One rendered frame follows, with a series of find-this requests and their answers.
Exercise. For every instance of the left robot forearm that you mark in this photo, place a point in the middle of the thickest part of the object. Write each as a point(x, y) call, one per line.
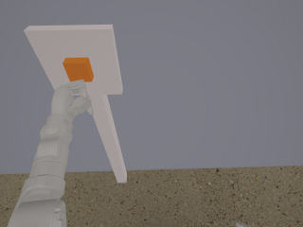
point(46, 178)

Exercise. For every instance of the left robot upper arm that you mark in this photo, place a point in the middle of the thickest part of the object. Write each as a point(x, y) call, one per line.
point(43, 213)

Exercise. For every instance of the left robot hand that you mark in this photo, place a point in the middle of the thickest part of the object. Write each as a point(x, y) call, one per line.
point(64, 103)

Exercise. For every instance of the panel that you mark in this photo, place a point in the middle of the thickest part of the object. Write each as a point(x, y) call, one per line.
point(52, 44)

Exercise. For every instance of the button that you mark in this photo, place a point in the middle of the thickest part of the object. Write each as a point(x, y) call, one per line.
point(78, 68)

